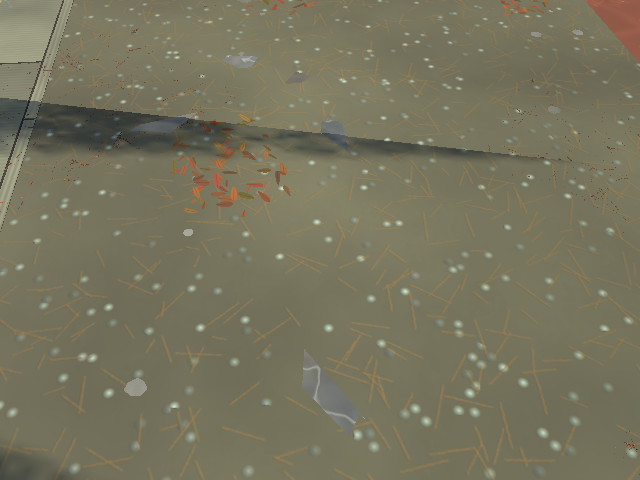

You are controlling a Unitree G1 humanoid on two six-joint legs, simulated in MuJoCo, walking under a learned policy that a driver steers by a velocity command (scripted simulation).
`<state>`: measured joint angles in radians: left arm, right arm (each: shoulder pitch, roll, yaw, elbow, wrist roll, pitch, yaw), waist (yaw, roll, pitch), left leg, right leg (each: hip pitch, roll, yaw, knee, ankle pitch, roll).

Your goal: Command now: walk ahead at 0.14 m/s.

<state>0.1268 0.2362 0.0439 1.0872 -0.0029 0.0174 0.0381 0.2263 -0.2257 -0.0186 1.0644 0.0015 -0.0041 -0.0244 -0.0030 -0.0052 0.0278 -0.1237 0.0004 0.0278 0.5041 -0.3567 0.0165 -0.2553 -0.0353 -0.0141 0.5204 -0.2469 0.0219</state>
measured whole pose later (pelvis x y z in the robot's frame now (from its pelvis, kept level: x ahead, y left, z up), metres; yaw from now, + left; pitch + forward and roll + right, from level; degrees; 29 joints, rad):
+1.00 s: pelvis +0.43 +0.04 +0.01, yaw +21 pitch +1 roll +0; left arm 0.07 0.29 0.07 0.81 0.01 -0.11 0.02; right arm 0.29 -0.24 -0.07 0.85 0.01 -0.07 0.01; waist -0.04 -0.03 0.03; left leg -0.18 -0.13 -0.06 0.33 -0.17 0.12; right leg -0.68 -0.14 0.09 0.89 -0.13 0.04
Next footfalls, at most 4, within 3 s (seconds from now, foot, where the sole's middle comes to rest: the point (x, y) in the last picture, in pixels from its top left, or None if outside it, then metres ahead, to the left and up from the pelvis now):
0.72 left None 0.44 0.10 -0.77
1.22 right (323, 363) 0.79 0.02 -0.77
1.74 left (190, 310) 0.94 0.35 -0.77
2.24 right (284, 221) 1.25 0.12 -0.77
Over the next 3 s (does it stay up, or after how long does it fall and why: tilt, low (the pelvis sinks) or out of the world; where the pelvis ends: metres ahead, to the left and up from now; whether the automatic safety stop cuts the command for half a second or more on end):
stays up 1.51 0.25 0.01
